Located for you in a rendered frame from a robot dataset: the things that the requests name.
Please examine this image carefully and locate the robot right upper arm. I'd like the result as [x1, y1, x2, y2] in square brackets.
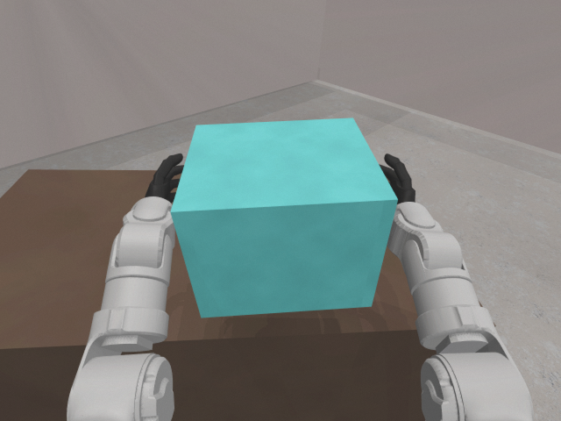
[421, 353, 533, 421]

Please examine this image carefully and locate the left robot hand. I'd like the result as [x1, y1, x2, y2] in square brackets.
[145, 153, 184, 203]

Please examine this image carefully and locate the left robot forearm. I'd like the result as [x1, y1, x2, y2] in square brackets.
[67, 196, 175, 421]

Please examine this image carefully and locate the robot left upper arm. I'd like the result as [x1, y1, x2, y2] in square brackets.
[68, 353, 174, 421]

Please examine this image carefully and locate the carton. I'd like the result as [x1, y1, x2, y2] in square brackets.
[170, 118, 398, 318]

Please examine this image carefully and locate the right robot forearm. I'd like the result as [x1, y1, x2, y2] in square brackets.
[387, 202, 534, 421]

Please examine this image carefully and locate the pedestal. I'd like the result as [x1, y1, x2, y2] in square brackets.
[0, 169, 496, 421]

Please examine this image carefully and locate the right robot hand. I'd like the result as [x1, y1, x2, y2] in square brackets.
[379, 153, 415, 204]

